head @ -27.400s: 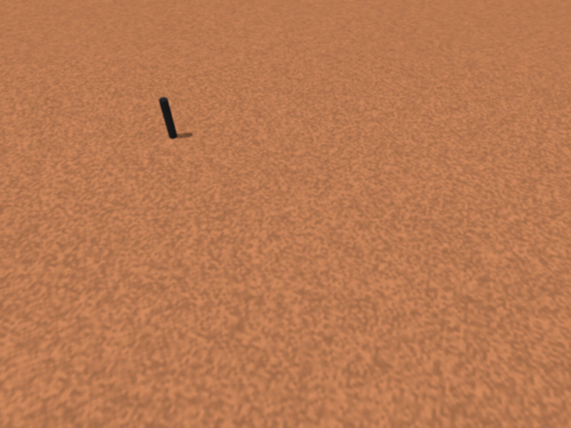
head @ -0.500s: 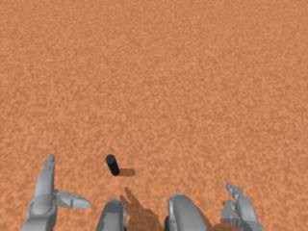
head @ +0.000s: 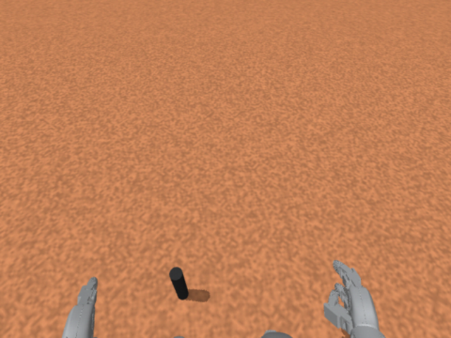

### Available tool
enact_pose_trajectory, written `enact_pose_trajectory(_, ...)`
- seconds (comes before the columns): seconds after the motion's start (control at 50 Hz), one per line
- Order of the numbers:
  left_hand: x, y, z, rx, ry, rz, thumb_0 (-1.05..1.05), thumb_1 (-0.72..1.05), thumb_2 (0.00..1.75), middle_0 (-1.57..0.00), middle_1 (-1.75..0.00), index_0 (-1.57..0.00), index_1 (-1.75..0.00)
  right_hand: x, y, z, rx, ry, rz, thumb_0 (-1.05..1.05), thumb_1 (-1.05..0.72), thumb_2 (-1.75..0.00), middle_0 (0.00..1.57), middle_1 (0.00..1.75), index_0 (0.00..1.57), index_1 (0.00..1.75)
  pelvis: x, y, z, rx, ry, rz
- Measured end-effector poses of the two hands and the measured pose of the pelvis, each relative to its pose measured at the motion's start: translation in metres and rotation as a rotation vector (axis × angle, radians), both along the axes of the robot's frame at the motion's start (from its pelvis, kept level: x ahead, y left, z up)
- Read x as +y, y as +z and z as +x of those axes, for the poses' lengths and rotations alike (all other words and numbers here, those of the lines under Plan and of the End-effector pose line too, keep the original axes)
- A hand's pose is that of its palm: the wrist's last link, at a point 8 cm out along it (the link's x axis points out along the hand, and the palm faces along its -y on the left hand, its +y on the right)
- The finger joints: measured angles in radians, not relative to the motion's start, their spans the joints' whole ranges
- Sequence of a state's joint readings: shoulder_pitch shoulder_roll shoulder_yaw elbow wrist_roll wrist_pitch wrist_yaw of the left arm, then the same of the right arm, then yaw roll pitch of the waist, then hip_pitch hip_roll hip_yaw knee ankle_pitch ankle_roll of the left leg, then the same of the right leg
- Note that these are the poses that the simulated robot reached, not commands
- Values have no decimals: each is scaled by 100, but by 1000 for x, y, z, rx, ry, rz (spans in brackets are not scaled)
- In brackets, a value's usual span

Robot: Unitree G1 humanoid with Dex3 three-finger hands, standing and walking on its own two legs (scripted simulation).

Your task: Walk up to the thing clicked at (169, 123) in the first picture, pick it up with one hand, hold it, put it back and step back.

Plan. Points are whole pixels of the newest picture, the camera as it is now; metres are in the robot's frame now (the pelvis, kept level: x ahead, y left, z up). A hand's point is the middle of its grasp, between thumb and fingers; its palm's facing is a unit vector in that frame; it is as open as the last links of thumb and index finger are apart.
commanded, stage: home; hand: left
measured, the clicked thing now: (179, 284) +0.40 +0.15 -0.60
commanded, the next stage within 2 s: stand in 1.50 s
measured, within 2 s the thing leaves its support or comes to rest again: neither
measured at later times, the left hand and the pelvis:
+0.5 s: hand (119, 318) +0.18 +0.18 -0.05, palm faces +0.09 -0.95 -0.29, open 17.7 cm; pelvis +0.01 +0.00 +0.00, yaw +0 degrees
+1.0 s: hand (117, 323) +0.17 +0.18 -0.05, palm faces +0.10 -0.95 -0.28, open 17.7 cm; pelvis +0.00 +0.00 +0.00, yaw +0 degrees
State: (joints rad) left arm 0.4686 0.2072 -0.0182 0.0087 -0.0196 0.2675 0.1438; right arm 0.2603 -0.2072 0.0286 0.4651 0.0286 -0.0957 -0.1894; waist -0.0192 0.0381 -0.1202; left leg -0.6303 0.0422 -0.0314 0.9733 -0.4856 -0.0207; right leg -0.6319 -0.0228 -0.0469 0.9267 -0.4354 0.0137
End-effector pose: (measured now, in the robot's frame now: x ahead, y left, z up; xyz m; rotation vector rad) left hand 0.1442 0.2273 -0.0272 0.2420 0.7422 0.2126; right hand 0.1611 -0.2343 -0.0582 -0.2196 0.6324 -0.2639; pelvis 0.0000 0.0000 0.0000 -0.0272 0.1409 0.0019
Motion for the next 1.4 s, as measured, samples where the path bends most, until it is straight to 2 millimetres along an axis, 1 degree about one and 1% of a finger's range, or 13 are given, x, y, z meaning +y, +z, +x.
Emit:
enact_pose_trajectory(0.12, 1, 0, 5, -1, 3, -2, -1, -59, 2, -5, -5, -5, -5, 2, 1, 3, 3, 16, -11, 1, -90, -91, 20, 30, 20, 30, 0, 1, 3, -4, 4, -3)
enact_pose_trajectory(0.2, 1, 3, 11, -11, -3, 1, -1, -59, 2, -5, -4, -5, -5, 2, -1, 0, 18, 8, -9, 1, -90, -91, 20, 30, 20, 30, 1, 2, 6, -7, 4, -5)
enact_pose_trajectory(0.32, 0, 2, 16, -2, -13, -3, -1, -59, 2, -5, -4, -5, -5, 2, -5, -6, 44, -8, -1, 1, -90, -91, 20, 30, 20, 30, 2, 3, 10, -8, 0, -6)
enact_pose_trajectory(0.52, 1, 3, 17, 2, -14, -3, -1, -58, 2, -5, -5, -5, -5, -1, -7, -10, 62, -17, -5, 1, -90, -91, 20, 30, 20, 30, 2, 4, 11, -9, -1, -6)
enact_pose_trajectory(0.88, 1, 4, 11, -2, -3, -11, -1, -59, 2, -5, -5, -5, -5, 1, -1, -3, 30, 1, -9, 1, -90, -91, 20, 30, 20, 30, 2, 4, 7, -17, 2, -6)
enact_pose_trajectory(1.06, 2, 3, 7, -5, -4, -12, -1, -59, 2, -5, -5, -5, -5, 3, -1, -9, 28, 4, -6, 1, -90, -91, 20, 30, 20, 30, 2, 4, 3, -23, 2, -6)
enact_pose_trajectory(1.16, 3, 6, 6, -18, -8, -7, -1, -58, 3, -5, -5, -5, -5, 3, -3, -13, 36, 4, -5, 1, -90, -91, 20, 30, 20, 30, 2, 4, 0, -24, 2, -6)
enact_pose_trajectory(1.4, 2, 2, 0, -7, -8, -9, -1, -58, 3, -5, -5, -5, -5, 2, -5, -19, 38, -4, -9, 1, -90, -91, 20, 30, 20, 30, 3, 3, -2, -23, 0, -6)
